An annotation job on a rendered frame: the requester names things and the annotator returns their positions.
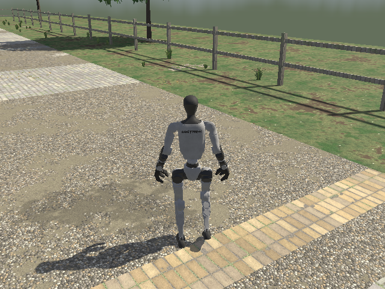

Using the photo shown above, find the right robot shin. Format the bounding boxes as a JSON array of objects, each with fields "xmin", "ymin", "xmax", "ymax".
[{"xmin": 202, "ymin": 191, "xmax": 211, "ymax": 232}]

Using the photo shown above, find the robot left forearm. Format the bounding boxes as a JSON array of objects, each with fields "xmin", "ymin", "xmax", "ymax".
[{"xmin": 156, "ymin": 146, "xmax": 168, "ymax": 171}]

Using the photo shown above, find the robot right forearm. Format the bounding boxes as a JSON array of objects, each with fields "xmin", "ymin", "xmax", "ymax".
[{"xmin": 215, "ymin": 145, "xmax": 228, "ymax": 170}]

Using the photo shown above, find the left robot shin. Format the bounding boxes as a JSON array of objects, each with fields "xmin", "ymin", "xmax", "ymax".
[{"xmin": 174, "ymin": 201, "xmax": 184, "ymax": 240}]

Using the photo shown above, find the robot shin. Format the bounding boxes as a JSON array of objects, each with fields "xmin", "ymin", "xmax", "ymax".
[
  {"xmin": 202, "ymin": 191, "xmax": 211, "ymax": 232},
  {"xmin": 174, "ymin": 201, "xmax": 184, "ymax": 240}
]

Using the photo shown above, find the robot right upper arm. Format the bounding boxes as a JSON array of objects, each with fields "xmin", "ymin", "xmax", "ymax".
[{"xmin": 204, "ymin": 121, "xmax": 221, "ymax": 154}]

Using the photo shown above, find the left robot hand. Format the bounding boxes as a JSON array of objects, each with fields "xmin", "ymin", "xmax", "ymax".
[{"xmin": 154, "ymin": 169, "xmax": 168, "ymax": 183}]

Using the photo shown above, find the right robot hand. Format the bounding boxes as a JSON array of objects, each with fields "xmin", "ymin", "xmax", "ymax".
[{"xmin": 215, "ymin": 167, "xmax": 230, "ymax": 181}]

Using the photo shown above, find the robot left upper arm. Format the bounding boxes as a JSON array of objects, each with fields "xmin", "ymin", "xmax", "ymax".
[{"xmin": 162, "ymin": 122, "xmax": 179, "ymax": 155}]

